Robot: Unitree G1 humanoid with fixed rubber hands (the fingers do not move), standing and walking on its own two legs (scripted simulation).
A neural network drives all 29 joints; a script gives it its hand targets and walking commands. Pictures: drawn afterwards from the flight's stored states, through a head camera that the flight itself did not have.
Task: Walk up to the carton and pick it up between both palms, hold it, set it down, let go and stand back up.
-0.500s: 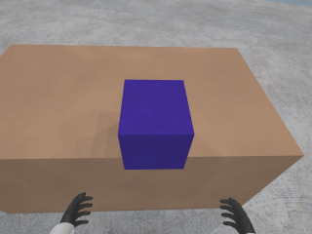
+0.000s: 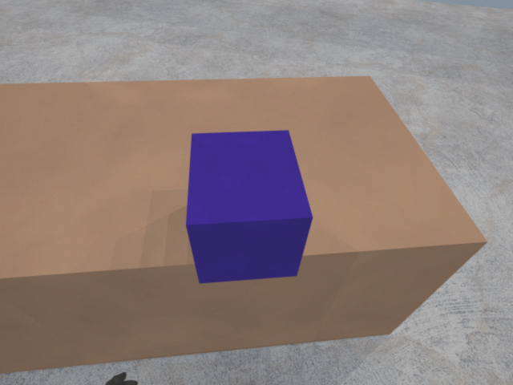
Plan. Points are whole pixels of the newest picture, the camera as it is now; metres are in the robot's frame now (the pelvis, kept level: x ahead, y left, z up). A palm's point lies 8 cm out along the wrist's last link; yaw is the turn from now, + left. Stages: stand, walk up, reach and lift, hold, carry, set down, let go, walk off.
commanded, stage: stand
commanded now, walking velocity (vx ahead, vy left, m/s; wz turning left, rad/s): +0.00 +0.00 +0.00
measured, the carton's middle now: (244, 205) +0.46 +0.02 -0.02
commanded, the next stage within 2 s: none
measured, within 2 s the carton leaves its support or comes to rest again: neither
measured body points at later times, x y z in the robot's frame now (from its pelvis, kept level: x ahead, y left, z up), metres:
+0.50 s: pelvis +0.00 +0.01 +0.00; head -0.01 +0.01 +0.45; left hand +0.04 +0.25 -0.14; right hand -0.01 -0.23 -0.15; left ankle -0.01 +0.12 -0.74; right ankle +0.00 -0.12 -0.74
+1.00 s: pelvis -0.01 +0.02 +0.00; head -0.02 +0.01 +0.45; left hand +0.00 +0.23 -0.15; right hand -0.06 -0.20 -0.16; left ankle -0.01 +0.12 -0.74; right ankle +0.00 -0.12 -0.74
